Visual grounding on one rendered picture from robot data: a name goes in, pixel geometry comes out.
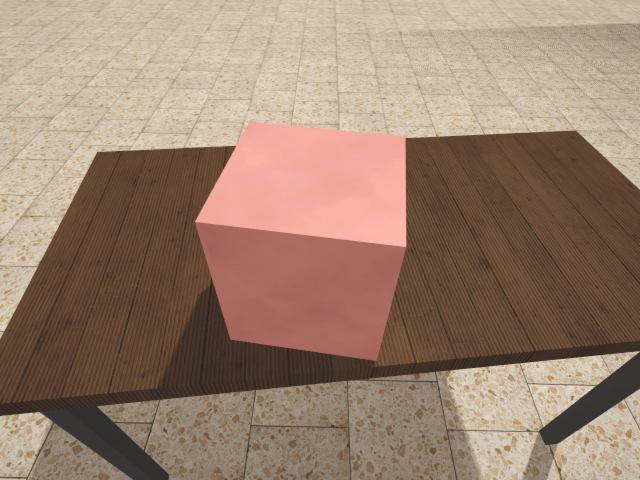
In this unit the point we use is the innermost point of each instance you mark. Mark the table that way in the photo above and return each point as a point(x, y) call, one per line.
point(520, 247)

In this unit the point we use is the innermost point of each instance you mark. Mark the carton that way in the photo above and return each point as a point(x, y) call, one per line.
point(304, 234)

